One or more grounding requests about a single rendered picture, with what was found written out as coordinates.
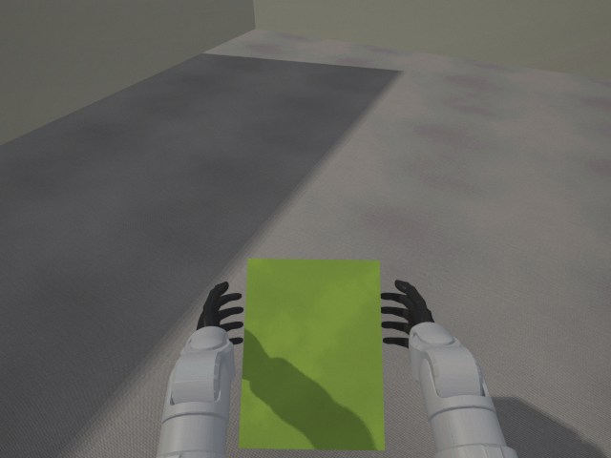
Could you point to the right robot forearm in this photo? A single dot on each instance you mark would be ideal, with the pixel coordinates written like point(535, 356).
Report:
point(457, 400)

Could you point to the left robot forearm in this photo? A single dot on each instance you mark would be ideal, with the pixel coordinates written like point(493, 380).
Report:
point(196, 409)

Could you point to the right robot hand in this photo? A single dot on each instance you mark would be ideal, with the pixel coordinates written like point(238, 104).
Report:
point(416, 313)

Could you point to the carton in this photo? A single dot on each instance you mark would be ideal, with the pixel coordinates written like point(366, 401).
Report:
point(312, 368)

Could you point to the left robot hand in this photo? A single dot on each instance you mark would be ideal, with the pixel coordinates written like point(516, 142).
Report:
point(211, 316)

